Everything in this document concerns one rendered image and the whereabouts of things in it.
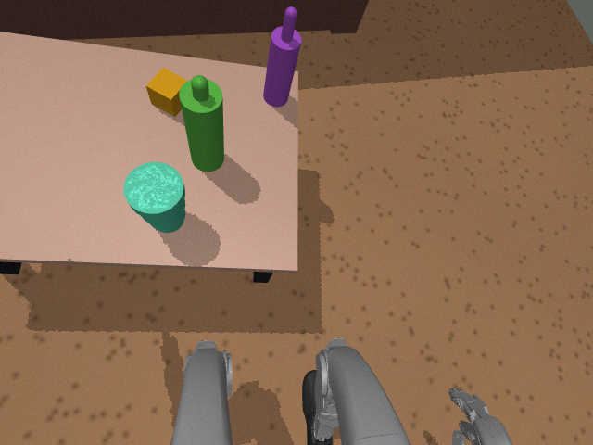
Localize right robot hand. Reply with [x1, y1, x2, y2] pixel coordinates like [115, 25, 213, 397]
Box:
[448, 388, 513, 445]

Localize coffee table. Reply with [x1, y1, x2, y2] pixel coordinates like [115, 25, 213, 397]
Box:
[0, 32, 298, 283]

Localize right robot foot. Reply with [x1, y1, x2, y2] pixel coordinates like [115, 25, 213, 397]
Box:
[302, 370, 332, 445]

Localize sofa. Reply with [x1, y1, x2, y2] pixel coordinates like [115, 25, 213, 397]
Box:
[0, 0, 369, 40]

